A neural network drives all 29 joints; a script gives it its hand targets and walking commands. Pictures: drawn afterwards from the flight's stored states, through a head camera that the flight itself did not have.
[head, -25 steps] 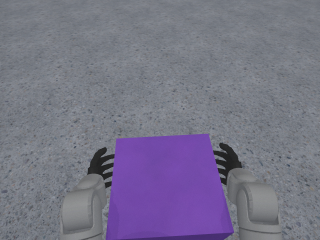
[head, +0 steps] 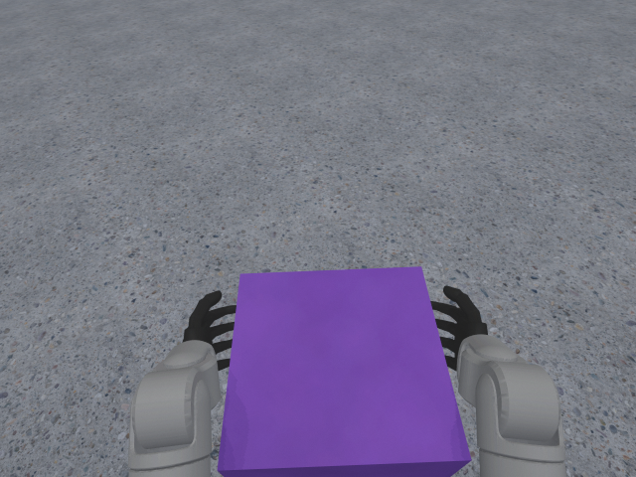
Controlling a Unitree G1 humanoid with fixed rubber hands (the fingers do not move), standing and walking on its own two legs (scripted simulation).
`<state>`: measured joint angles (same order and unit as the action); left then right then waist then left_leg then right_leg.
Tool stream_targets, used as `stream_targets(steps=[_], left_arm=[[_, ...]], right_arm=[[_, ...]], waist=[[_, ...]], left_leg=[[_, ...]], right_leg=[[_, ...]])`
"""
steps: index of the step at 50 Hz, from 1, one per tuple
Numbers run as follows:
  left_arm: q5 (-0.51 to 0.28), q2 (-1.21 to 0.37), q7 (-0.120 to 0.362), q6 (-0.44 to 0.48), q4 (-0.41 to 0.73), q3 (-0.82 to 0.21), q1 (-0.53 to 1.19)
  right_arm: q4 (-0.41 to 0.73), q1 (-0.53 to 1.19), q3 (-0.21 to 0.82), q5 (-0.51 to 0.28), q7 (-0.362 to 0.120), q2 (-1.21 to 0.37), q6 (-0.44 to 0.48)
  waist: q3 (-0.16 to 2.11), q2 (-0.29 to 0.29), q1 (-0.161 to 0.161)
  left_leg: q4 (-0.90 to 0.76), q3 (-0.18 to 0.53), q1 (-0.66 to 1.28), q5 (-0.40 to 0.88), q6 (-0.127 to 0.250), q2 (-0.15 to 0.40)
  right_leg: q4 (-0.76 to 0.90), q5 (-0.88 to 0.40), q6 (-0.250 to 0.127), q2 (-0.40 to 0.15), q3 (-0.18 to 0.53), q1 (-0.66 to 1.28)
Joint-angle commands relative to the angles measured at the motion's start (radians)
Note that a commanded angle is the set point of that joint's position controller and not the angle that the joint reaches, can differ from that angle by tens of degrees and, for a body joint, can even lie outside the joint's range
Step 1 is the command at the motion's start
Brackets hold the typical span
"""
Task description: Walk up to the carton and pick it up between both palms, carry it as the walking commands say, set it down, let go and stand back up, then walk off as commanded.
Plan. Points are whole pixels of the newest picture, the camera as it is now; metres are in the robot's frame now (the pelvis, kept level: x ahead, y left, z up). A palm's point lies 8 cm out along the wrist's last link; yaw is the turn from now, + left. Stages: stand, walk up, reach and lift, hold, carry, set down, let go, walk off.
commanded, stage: carry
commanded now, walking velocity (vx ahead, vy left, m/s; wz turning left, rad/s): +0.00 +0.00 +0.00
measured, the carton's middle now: (335, 392) +0.24 -0.02 +0.00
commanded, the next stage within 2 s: none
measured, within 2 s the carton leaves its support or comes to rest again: neither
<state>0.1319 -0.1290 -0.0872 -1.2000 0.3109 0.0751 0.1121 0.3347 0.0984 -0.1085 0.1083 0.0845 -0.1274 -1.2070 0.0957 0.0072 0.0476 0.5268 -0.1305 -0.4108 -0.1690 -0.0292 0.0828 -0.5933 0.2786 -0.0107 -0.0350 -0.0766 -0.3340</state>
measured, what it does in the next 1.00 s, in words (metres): stands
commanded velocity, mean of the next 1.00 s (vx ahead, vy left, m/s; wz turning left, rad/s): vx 0.00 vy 0.00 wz -0.11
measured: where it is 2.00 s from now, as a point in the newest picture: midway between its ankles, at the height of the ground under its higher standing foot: outside the picture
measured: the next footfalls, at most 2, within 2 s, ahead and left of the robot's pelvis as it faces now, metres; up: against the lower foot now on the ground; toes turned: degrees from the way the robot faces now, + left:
none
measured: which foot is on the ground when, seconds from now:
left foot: down 0.00-1.00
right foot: down 0.00-1.00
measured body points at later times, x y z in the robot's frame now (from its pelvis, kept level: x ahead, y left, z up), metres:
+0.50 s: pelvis +0.00 +0.01 +0.00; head -0.02 +0.02 +0.45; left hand +0.27 +0.17 +0.08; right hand +0.27 -0.14 +0.08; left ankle +0.09 +0.13 -0.73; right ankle +0.02 -0.11 -0.73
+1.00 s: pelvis +0.04 +0.00 +0.00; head +0.03 +0.00 +0.45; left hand +0.31 +0.15 +0.07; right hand +0.31 -0.16 +0.07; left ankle +0.09 +0.13 -0.73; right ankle +0.02 -0.11 -0.73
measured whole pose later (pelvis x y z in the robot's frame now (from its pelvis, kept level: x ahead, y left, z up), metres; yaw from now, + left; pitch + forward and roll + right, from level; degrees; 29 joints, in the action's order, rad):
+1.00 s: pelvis +0.04 +0.00 +0.00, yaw -1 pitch +2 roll +0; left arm 0.12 -0.13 -0.09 -1.16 0.33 0.10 0.12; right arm 0.32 0.12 -0.10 0.11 0.08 -0.13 -1.15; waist 0.08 -0.01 -0.01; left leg 0.61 -0.15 -0.41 -0.22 -0.02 0.10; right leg -0.65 0.36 -0.01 -0.03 -0.06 -0.33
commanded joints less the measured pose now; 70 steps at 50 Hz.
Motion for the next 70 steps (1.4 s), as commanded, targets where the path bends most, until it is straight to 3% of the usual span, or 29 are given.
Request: stream_targets(steps=[1, 7, 13, 24, 42, 44, 48, 51, 56, 62, 70], left_arm=[[-0.388, -0.865, 0.234, 0.01, 0.084, -0.665, 0.497], [-0.413, -0.881, 0.239, 0.0, 0.067, -0.685, 0.518], [-0.435, -0.896, 0.242, 0.007, 0.072, -0.704, 0.532], [-0.415, -0.886, 0.238, 0.022, 0.083, -0.692, 0.5], [-0.347, -0.869, 0.237, 0.092, -0.017, -0.617, 0.485], [-0.42, -0.906, 0.237, 0.073, 0.108, -0.701, 0.506], [-0.429, -0.881, 0.243, 0.036, 0.089, -0.703, 0.459], [-0.44, -0.884, 0.247, 0.03, 0.095, -0.71, 0.474], [-0.414, -0.885, 0.241, 0.041, 0.084, -0.692, 0.485], [-0.346, -0.876, 0.233, 0.116, 0.002, -0.622, 0.494], [-0.308, -0.843, 0.233, 0.172, -0.062, -0.585, 0.465]], right_arm=[[0.075, 0.547, 0.75, -0.443, -0.266, -0.873, 0.007], [0.033, 0.52, 0.704, -0.412, -0.261, -0.86, 0.006], [0.032, 0.505, 0.684, -0.394, -0.255, -0.858, 0.017], [0.054, 0.502, 0.694, -0.387, -0.249, -0.845, 0.034], [-0.039, 0.511, 0.653, -0.346, -0.25, -0.831, 0.098], [0.086, 0.521, 0.73, -0.412, -0.249, -0.871, 0.077], [0.057, 0.445, 0.715, -0.392, -0.239, -0.835, 0.046], [0.055, 0.44, 0.713, -0.393, -0.242, -0.832, 0.044], [0.055, 0.491, 0.709, -0.406, -0.252, -0.832, 0.056], [-0.006, 0.533, 0.663, -0.372, -0.263, -0.839, 0.124], [-0.082, 0.497, 0.621, -0.313, -0.253, -0.816, 0.178]], waist=[[0.139, -0.081, -0.029], [0.15, 0.006, -0.034], [0.186, 0.034, -0.038], [0.223, 0.006, -0.033], [0.231, -0.016, -0.035], [0.236, -0.029, -0.038], [0.25, -0.056, -0.037], [0.227, -0.044, -0.035], [0.225, 0.021, -0.042], [0.232, -0.022, -0.042], [0.246, -0.022, -0.044]], left_leg=[[-0.039, 0.035, 0.165, -0.139, -0.013, 0.009], [-0.166, 0.126, 0.091, -0.274, 0.003, 0.068], [-0.21, 0.134, 0.077, -0.301, 0.012, 0.089], [-0.151, 0.122, 0.125, -0.133, 0.022, 0.079], [-0.049, 0.087, 0.182, 0.124, 0.033, 0.069], [-0.018, 0.064, 0.186, 0.122, 0.021, 0.076], [0.07, 0.022, 0.165, 0.132, -0.004, 0.099], [0.088, 0.016, 0.152, 0.09, -0.016, 0.12], [0.022, 0.065, 0.154, 0.081, 0.006, 0.148], [0.011, 0.042, 0.164, 0.002, -0.001, 0.109], [-0.014, 0.038, 0.211, 0.031, 0.012, 0.099]], right_leg=[[0.264, 0.349, -0.012, -0.143, 0.131, -0.134], [0.157, 0.22, -0.003, -0.091, 0.095, -0.067], [0.111, 0.126, -0.007, -0.068, 0.057, -0.009], [0.131, 0.036, -0.009, -0.093, 0.068, 0.028], [0.12, -0.191, -0.013, -0.109, 0.065, 0.083], [0.1, -0.233, -0.009, -0.118, 0.079, 0.068], [0.034, -0.35, -0.012, -0.136, 0.111, 0.057], [-0.001, -0.318, -0.016, -0.131, 0.133, 0.013], [-0.032, -0.204, -0.016, -0.084, 0.099, 0.007], [0.04, -0.179, -0.03, -0.103, 0.137, 0.014], [0.075, -0.203, -0.03, -0.089, 0.129, 0.016]])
